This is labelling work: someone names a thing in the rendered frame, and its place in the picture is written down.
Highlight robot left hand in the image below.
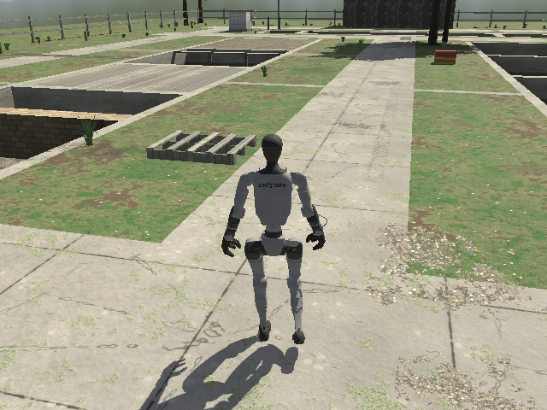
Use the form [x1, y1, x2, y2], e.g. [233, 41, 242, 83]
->
[221, 237, 241, 257]

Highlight left robot upper arm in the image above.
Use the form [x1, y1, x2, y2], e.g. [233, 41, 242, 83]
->
[232, 172, 255, 219]

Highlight right robot thigh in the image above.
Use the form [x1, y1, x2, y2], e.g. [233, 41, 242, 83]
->
[285, 237, 303, 290]

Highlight right robot forearm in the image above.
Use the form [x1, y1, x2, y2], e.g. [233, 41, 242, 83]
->
[307, 204, 323, 236]

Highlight right robot upper arm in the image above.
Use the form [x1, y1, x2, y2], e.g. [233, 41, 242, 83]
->
[290, 171, 315, 218]

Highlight robot right hand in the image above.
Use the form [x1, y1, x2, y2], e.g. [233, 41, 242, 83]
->
[306, 232, 326, 250]

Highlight right robot shin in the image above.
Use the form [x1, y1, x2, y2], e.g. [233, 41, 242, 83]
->
[290, 276, 303, 333]

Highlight left robot forearm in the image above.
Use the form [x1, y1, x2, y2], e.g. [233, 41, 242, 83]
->
[224, 206, 240, 241]

